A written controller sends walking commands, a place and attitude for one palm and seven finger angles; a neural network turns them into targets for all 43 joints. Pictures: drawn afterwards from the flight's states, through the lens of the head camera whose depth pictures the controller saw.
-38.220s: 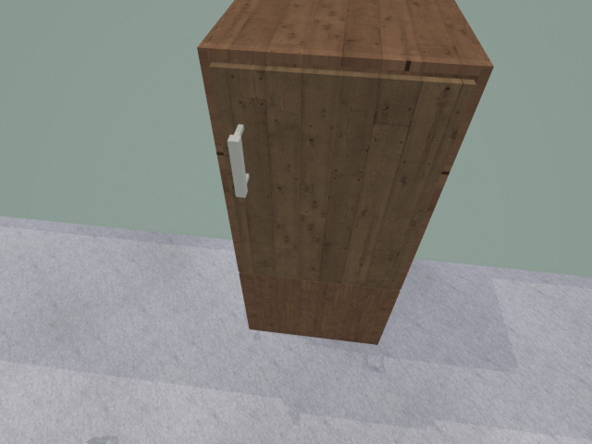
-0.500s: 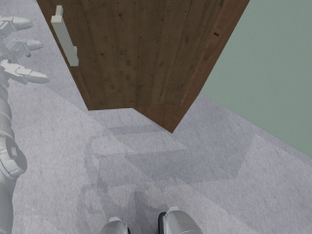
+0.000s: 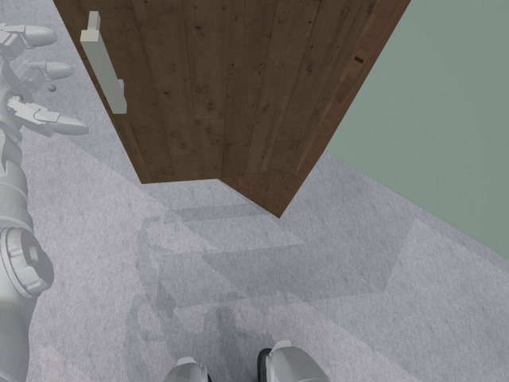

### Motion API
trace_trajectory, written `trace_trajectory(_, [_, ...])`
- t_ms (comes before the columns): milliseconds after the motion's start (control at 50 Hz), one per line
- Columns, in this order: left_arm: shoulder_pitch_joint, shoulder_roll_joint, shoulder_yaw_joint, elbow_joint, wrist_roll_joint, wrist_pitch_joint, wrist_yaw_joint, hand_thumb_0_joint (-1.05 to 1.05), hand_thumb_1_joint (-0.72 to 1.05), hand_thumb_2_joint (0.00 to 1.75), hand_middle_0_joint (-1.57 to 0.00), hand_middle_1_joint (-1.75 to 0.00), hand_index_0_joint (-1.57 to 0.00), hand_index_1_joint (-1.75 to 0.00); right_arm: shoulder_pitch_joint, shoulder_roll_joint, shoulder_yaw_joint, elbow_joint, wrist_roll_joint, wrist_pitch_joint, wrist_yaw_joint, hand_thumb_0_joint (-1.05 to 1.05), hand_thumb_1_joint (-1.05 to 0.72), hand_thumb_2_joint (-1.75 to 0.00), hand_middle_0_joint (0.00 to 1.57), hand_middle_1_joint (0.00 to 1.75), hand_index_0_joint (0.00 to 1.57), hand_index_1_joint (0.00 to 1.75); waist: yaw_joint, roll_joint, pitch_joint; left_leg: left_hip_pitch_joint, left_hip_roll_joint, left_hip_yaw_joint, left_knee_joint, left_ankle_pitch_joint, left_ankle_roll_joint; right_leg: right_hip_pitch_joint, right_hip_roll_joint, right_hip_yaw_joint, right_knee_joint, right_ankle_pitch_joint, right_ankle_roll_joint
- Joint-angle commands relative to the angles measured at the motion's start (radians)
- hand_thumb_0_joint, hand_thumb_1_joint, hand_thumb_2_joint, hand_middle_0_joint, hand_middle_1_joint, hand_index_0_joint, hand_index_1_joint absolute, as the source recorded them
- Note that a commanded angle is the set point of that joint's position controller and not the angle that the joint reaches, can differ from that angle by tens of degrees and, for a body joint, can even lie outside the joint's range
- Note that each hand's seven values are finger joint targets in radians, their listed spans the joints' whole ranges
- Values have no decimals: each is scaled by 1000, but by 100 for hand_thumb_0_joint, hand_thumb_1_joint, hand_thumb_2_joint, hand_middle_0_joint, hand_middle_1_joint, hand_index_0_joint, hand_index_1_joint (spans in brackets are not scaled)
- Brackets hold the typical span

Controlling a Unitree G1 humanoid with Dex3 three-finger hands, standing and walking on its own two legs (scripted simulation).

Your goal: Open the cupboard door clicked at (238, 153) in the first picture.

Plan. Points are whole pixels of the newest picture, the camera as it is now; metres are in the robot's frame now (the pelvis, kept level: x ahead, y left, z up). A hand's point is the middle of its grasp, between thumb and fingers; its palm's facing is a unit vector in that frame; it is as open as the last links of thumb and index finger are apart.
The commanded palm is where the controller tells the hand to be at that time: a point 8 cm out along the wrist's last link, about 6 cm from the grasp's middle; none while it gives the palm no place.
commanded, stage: move the hooked fingers beside the handle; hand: left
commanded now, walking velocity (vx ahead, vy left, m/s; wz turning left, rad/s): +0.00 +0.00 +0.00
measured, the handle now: (107, 66) +0.56 +0.17 +0.09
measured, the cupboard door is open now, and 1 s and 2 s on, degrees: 41 40 40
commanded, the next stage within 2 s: slide the fingers in behind the handle in 0.42 s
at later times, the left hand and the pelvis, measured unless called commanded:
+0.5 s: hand (54, 93) +0.51 +0.23 +0.10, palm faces +0.02 -1.00 -0.02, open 14.0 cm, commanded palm +0.49 +0.27 +0.09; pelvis -0.01 -0.01 +0.00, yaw +1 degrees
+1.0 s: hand (71, 87) +0.52 +0.21 +0.10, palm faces +0.02 -1.00 +0.00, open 13.9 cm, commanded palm +0.50 +0.24 +0.09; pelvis -0.01 -0.01 +0.00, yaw +1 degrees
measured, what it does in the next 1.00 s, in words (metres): stands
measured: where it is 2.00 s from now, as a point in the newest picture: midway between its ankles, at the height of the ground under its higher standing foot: outside the picture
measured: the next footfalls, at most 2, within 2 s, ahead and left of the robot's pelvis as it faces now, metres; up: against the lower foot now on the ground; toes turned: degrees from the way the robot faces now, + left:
none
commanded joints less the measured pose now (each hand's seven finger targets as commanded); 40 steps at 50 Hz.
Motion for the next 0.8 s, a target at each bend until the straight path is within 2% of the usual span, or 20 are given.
trace_trajectory(0, [-434,232,-7,-216,-33,-70,8,0,-50,30,-30,-120,-30,-120,201,-201,-78,-17,4,-4,-8,0,-90,-90,20,30,20,30,-4,183,-482,449,5,-123,-53,762,-40,150,48,13,-15,410,-24])
trace_trajectory(40, [-428,228,-18,-183,-28,-54,9,0,-50,30,-30,-120,-30,-120,193,-204,-76,-22,8,-2,-10,0,-90,-90,20,30,20,30,-11,160,-443,389,-3,-111,-62,682,-27,167,44,19,-19,400,-22])
trace_trajectory(80, [-459,248,-7,-213,-23,-63,16,0,-50,30,-30,-120,-30,-120,193,-202,-75,-23,6,-4,-14,0,-90,-90,20,30,20,30,-8,179,-483,412,-5,-114,-56,714,-30,175,41,22,-11,421,-24])
trace_trajectory(120, [-448,256,2,-205,-23,-71,21,0,-50,30,-30,-120,-30,-120,189,-200,-74,-25,5,-7,-14,0,-90,-90,20,30,20,30,-3,148,-479,384,-8,-109,-54,689,-27,201,41,25,-8,433,-24])
trace_trajectory(180, [-459,230,-19,-197,-24,-83,22,0,-50,30,-30,-120,-30,-120,177,-197,-71,-29,7,-10,-12,0,-90,-90,20,30,20,30,-8,169,-471,374,-12,-105,-55,660,-25,198,39,29,-7,423,-25])
trace_trajectory(200, [-446,273,16,-206,-22,-89,24,0,-50,30,-30,-120,-30,-120,180,-201,-73,-29,6,-10,-14,0,-90,-90,20,30,20,30,5,154,-490,374,-11,-107,-52,667,-25,214,38,30,-3,430,-26])
trace_trajectory(220, [-439,246,-6,-199,-23,-86,21,0,-50,30,-30,-120,-30,-120,173,-198,-71,-35,9,-11,-13,0,-90,-90,20,30,20,30,1,153,-489,363,-16,-100,-56,646,-22,225,39,32,-5,431,-25])
trace_trajectory(280, [-419,302,35,-187,-23,-87,19,0,-50,30,-30,-120,-30,-120,168,-203,-70,-42,12,-12,-17,0,-90,-90,20,30,20,30,14,123,-491,310,-21,-90,-59,602,-14,277,36,41,-2,453,-25])
trace_trajectory(340, [-424,265,-3,-181,-21,-82,10,0,-50,30,-30,-120,-30,-120,157,-199,-68,-44,15,-13,-19,0,-90,-90,20,30,20,30,4,124,-450,289,-25,-83,-65,539,-11,261,35,42,-13,417,-23])
trace_trajectory(360, [-452,237,-26,-184,-30,-84,8,0,-50,30,-30,-120,-30,-120,159,-199,-65,-44,16,-16,-22,0,-90,-90,20,30,20,30,-13,123,-440,292,-27,-86,-67,530,-7,247,35,41,-15,408,-25])
trace_trajectory(400, [-494,300,13,-176,-28,-83,10,0,-50,30,-30,-120,-30,-120,162,-207,-66,-31,15,-19,-27,0,-90,-90,20,30,20,30,-15,130,-455,278,-27,-86,-64,491,-7,249,33,49,-18,385,-20])
trace_trajectory(440, [-481,316,17,-171,-22,-83,8,0,-50,30,-30,-120,-30,-120,165,-206,-64,-33,15,-24,-29,0,-90,-90,20,30,20,30,-10,120,-470,262,-29,-84,-65,487,-5,273,31,52,-16,394,-21])
trace_trajectory(460, [-492,285,-5,-183,-25,-89,4,0,-50,30,-30,-120,-30,-120,165,-203,-63,-36,15,-27,-28,0,-90,-90,20,30,20,30,-13,165,-474,287,-31,-85,-63,505,-7,254,32,49,-13,398,-26])
trace_trajectory(500, [-493,311,3,-136,-21,-81,0,0,-50,30,-30,-120,-30,-120,166,-209,-62,-22,16,-27,-32,0,-90,-90,20,30,20,30,-25,122,-436,251,-27,-87,-61,460,-5,236,32,50,-20,359,-20])
trace_trajectory(540, [-519,275,-37,-123,-18,-72,-5,0,-50,30,-30,-120,-30,-120,168,-209,-59,-22,17,-32,-32,0,-90,-90,20,30,20,30,-38,120,-420,238,-28,-91,-67,423,-3,221,31,49,-24,326,-19])
trace_trajectory(560, [-530,250,-47,-145,-22,-77,-6,0,-50,30,-30,-120,-30,-120,171,-207,-60,-25,14,-37,-32,0,-90,-90,20,30,20,30,-35,159,-445,276,-29,-94,-63,443,-5,204,32,46,-20,326,-25])
trace_trajectory(580, [-545,274,-27,-163,-23,-81,-3,0,-50,30,-30,-120,-30,-120,178,-209,-63,-16,11,-38,-32,0,-90,-90,20,30,20,30,-31,178,-483,305,-24,-98,-61,474,-10,204,32,44,-17,340,-25])
trace_trajectory(620, [-519,262,-24,-156,-26,-81,1,0,-50,30,-30,-120,-30,-120,186,-208,-65,-16,9,-38,-28,0,-90,-90,20,30,20,30,-25,165,-503,323,-22,-103,-57,504,-14,200,35,38,-12,348,-25])
trace_trajectory(720, [-515,232,-47,-119,-15,-57,26,0,-50,30,-30,-120,-30,-120,186,-207,-62,-14,9,-36,-22,0,-90,-90,20,30,20,30,-34,142,-418,270,-22,-100,-66,452,-10,167,34,34,-22,307,-22])
trace_trajectory(780, [-547,292,11,-199,-10,-80,58,0,-50,30,-30,-120,-30,-120,198,-211,-68,-19,1,-41,-19,0,-90,-90,20,30,20,30,-17,164,-520,320,-21,-104,-59,503,-13,196,35,36,-8,339,-25])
